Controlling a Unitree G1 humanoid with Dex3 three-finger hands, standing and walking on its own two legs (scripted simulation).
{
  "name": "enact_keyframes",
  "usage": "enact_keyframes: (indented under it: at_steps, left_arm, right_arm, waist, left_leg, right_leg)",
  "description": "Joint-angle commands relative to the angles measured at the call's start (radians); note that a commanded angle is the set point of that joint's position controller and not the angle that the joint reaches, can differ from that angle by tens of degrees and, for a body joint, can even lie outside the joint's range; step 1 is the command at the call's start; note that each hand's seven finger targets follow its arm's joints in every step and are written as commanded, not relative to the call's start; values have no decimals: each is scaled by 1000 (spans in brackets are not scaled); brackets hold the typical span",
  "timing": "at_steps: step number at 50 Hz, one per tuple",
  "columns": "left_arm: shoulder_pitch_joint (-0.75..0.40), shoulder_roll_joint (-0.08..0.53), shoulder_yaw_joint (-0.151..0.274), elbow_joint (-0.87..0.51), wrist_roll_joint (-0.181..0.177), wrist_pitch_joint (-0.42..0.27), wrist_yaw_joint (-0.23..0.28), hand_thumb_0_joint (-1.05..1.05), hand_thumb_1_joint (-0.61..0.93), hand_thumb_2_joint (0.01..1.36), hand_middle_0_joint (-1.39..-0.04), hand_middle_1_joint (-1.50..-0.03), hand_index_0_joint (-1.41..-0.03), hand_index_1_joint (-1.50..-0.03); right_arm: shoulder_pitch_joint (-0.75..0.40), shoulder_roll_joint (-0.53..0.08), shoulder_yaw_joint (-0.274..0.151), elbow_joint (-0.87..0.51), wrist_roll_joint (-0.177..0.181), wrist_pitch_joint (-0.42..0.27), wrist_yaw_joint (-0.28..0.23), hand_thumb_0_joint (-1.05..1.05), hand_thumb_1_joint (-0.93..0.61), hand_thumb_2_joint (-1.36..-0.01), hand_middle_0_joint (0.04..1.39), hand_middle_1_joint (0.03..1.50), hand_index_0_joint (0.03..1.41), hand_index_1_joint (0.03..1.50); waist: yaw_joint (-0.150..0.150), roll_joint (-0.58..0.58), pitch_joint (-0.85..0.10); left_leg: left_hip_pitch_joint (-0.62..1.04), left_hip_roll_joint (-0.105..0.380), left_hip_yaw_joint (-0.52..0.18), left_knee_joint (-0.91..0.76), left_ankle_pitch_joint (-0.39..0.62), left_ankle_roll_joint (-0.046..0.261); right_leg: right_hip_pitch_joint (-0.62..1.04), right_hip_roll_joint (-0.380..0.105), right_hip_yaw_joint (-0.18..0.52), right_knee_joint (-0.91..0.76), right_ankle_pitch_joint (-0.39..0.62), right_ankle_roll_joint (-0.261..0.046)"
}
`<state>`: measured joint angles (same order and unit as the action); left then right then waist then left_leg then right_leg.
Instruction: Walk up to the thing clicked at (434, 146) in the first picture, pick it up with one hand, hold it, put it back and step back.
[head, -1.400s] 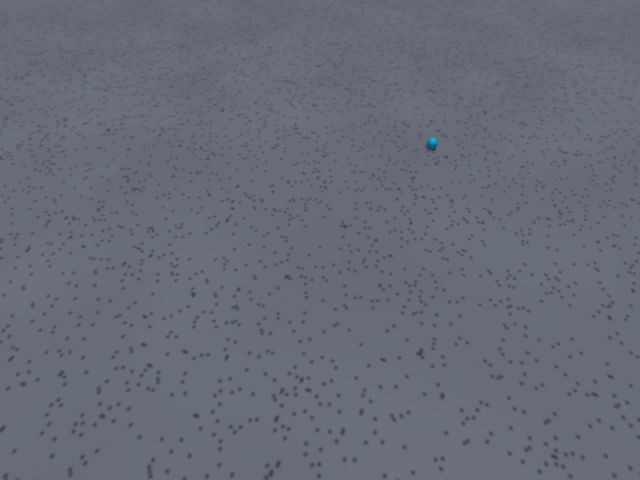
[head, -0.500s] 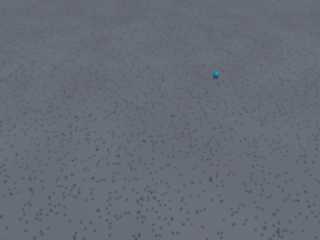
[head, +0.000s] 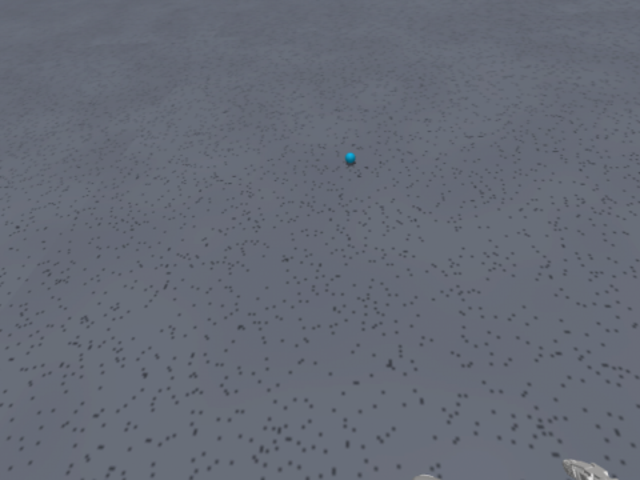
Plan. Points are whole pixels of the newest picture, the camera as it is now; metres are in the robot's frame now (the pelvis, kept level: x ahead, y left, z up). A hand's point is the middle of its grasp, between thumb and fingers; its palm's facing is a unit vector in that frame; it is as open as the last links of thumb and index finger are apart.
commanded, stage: walk up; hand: left
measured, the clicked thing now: (350, 157) +1.85 -0.09 -0.74
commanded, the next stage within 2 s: none
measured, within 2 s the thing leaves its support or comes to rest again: neither
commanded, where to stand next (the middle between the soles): +1.59 +0.28 m, yaw -86 degrees
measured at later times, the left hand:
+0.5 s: hand (187, 355) +0.37 +0.27 -0.14, palm faces -0.35 -0.84 -0.42, open 7.4 cm
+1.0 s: hand (283, 168) +0.90 +0.12 -0.12, palm faces -0.57 -0.64 -0.52, open 7.4 cm
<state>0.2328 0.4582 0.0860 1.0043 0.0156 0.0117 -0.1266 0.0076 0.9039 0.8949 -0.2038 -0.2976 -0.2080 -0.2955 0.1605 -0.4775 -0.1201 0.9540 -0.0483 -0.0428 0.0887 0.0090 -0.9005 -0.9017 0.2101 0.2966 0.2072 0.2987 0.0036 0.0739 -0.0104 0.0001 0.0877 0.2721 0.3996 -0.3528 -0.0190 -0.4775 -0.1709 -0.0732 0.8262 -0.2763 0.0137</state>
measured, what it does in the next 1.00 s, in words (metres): walks ahead, turning right: right foot, then left foot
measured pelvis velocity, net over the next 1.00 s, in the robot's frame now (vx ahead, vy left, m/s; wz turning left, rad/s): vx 0.60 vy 0.00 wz -0.65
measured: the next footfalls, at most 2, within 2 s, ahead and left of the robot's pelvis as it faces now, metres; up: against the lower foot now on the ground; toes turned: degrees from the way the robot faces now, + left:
right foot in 0.06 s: +0.13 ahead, -0.17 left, +0.00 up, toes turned -14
left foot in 0.54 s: +0.53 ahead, +0.08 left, +0.00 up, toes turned -21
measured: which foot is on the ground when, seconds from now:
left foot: down 0.00-0.08, up 0.10-0.52, down 0.54-0.96, up 0.98-1.00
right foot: up 0.00-0.04, down 0.06-0.54, up 0.56-0.94, down 0.96-1.00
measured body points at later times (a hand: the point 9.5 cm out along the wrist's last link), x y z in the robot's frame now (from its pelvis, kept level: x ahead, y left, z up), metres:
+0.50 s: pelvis +0.29 +0.00 -0.01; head +0.31 -0.03 +0.43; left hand +0.39 +0.31 -0.12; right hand +0.33 -0.37 -0.11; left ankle +0.49 +0.09 -0.71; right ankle +0.09 -0.16 -0.73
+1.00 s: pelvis +0.60 +0.00 -0.03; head +0.60 -0.05 +0.42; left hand +0.93 +0.16 -0.09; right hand +0.42 -0.26 -0.16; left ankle +0.51 +0.11 -0.70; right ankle +0.63 -0.13 -0.74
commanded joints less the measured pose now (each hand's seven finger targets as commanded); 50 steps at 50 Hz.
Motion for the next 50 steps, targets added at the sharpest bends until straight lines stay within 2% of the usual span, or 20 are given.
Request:
enact_keyframes:
  at_steps: [1,4,5,6,7,10,13,21,25,26,27,28,29,31,34,44,47,48,49,50]
  left_arm:
    - [-50,185,47,-99,-7,-39,11,0,900,900,-200,-300,-200,-300]
    - [272,274,86,5,-4,-64,53,0,900,900,-200,-300,-200,-300]
    - [338,345,106,-9,1,-66,78,0,900,900,-200,-300,-200,-300]
    - [271,368,99,-34,-12,-69,85,0,900,900,-200,-300,-200,-300]
    - [176,390,94,-71,-19,-74,98,0,900,900,-200,-300,-200,-300]
    - [41,312,63,-112,-28,-103,141,0,900,900,-200,-300,-200,-300]
    - [15,264,43,-126,-32,-132,148,0,900,900,-200,-300,-200,-300]
    - [99,280,53,-151,-19,-165,153,0,900,900,-200,-300,-200,-300]
    - [-21,296,51,-186,-2,-145,169,0,900,900,-200,-300,-200,-300]
    - [-19,266,43,-204,9,-136,171,0,900,900,-200,-300,-200,-300]
    - [61,158,9,-198,10,-135,170,0,900,900,-200,-300,-200,-300]
    - [122,83,-31,-199,-10,-128,174,0,900,900,-200,-300,-200,-300]
    - [236,121,-21,-187,-31,-126,186,0,900,900,-200,-300,-200,-300]
    - [136,219,-1,-136,-26,-117,178,0,900,900,-200,-300,-200,-300]
    - [124,248,28,-108,-62,-90,151,0,900,900,-200,-300,-200,-300]
    - [-42,175,12,-208,-51,-77,140,0,900,900,-200,-300,-200,-300]
    - [365,249,67,-106,-41,-69,180,0,900,900,-200,-300,-200,-300]
    - [441,286,87,-98,-31,-70,202,0,900,900,-200,-300,-200,-300]
    - [359,340,98,-162,-23,-71,218,0,900,900,-200,-300,-200,-300]
    - [252,356,92,-213,-35,-73,232,0,900,900,-200,-300,-200,-300]
  right_arm:
    - [-226,-235,-50,-162,2,-26,7,0,-900,-900,200,300,200,300]
    - [-268,-143,-10,-202,-5,-7,14,0,-900,-900,200,300,200,300]
    - [-286,-85,24,-242,4,-6,26,0,-900,-900,200,300,200,300]
    - [-317,-133,23,-275,22,-15,41,0,-900,-900,200,300,200,300]
    - [-335,-186,15,-269,18,-29,37,0,-900,-900,200,300,200,300]
    - [-237,-201,17,-206,43,-37,40,0,-900,-900,200,300,200,300]
    - [-193,-196,9,-201,22,-9,52,0,-900,-900,200,300,200,300]
    - [-255,-140,4,-285,1,13,80,0,-900,-900,200,300,200,300]
    - [42,-163,-43,-225,6,18,66,0,-900,-900,200,300,200,300]
    - [249,-214,-74,-167,6,16,46,0,-900,-900,200,300,200,300]
    - [357,-282,-97,-149,2,9,17,0,-900,-900,200,300,200,300]
    - [308,-321,-104,-173,6,-3,-1,0,-900,-900,200,300,200,300]
    - [117,-375,-108,-222,40,-8,-11,0,-900,-900,200,300,200,300]
    - [-61,-272,-85,-274,42,-7,-13,0,-900,-900,200,300,200,300]
    - [-22,-166,-48,-258,17,-14,-8,0,-900,-900,200,300,200,300]
    - [60,-144,-41,-335,-8,5,-3,0,-900,-900,200,300,200,300]
    - [13,-139,-43,-386,-6,14,-15,0,-900,-900,200,300,200,300]
    - [68,-94,-23,-382,-8,19,-19,0,-900,-900,200,300,200,300]
    - [160,-100,-14,-382,-8,29,-20,0,-900,-900,200,300,200,300]
    - [175,-199,-41,-377,1,47,-24,0,-900,-900,200,300,200,300]
  waist:
    - [39,19,54]
    - [198,-362,8]
    - [228,-518,94]
    - [172,-478,120]
    - [128,-352,146]
    - [20,-195,57]
    - [-9,-182,123]
    - [-4,-110,69]
    - [-168,-161,-84]
    - [-257,-41,-183]
    - [-283,198,-231]
    - [-230,375,-182]
    - [-98,405,-170]
    - [-59,186,-3]
    - [-46,121,-8]
    - [-67,14,35]
    - [142,-150,-157]
    - [166,-265,-150]
    - [91,-278,-196]
    - [59,-147,-199]
  left_leg:
    - [-235,181,-80,-74,-286,158]
    - [-564,23,1,610,-256,97]
    - [-842,-74,-72,891,-307,40]
    - [-908,-97,-278,920,-240,6]
    - [-919,-40,-348,903,-207,-3]
    - [-834,50,-403,807,-36,26]
    - [-649,32,-358,649,101,22]
    - [-483,15,-315,320,306,-20]
    - [-124,-1,-299,229,225,16]
    - [110,-4,-353,163,166,66]
    - [299,111,-532,104,-67,55]
    - [307,254,-778,-13,-209,18]
    - [220,327,-1070,-228,-264,73]
    - [-159,268,-828,-283,-369,39]
    - [-157,130,-414,-134,45,50]
    - [-199,102,-152,-7,563,56]
    - [-426,3,-109,537,696,-1]
    - [-681,-85,-178,764,57,-31]
    - [-822,-96,-286,937,-272,-52]
    - [-873,-73,-465,1089,-235,-71]
  right_leg:
    - [173,31,-117,-80,36,-6]
    - [523,112,12,-230,-160,-81]
    - [506,-38,415,-438,-563,-146]
    - [474,-190,924,-754,-722,-224]
    - [454,-268,1022,-819,-726,-270]
    - [480,-169,620,-642,-313,-205]
    - [250,-49,413,-677,-233,-147]
    - [212,18,230,-620,74,-152]
    - [227,-34,234,-307,348,-132]
    - [126,14,199,33,369,-93]
    - [-104,131,144,319,-99,-52]
    - [-275,225,133,525,-369,-73]
    - [-325,220,176,613,-295,-108]
    - [-199,79,197,547,-69,-95]
    - [-115,56,128,315,49,-49]
    - [147,126,-100,-158,188,-45]
    - [678,147,-72,-272,183,-90]
    - [832,-14,211,-326,100,-173]
    - [846,-253,599,-341,-24,-271]
    - [746,-355,865,-449,-191,-371]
